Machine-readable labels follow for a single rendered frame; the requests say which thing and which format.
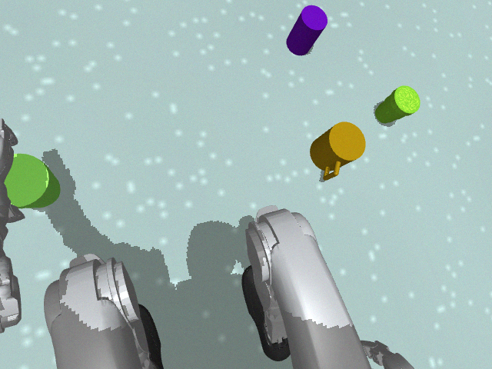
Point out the left robot foot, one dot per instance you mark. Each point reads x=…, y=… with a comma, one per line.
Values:
x=154, y=344

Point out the left robot arm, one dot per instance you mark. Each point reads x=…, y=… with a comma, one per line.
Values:
x=10, y=299

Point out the left robot hand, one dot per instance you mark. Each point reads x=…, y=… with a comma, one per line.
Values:
x=8, y=139

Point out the right robot hand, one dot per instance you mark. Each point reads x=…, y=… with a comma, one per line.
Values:
x=381, y=355

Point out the right robot foot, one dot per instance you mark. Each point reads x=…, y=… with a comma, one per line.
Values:
x=275, y=351

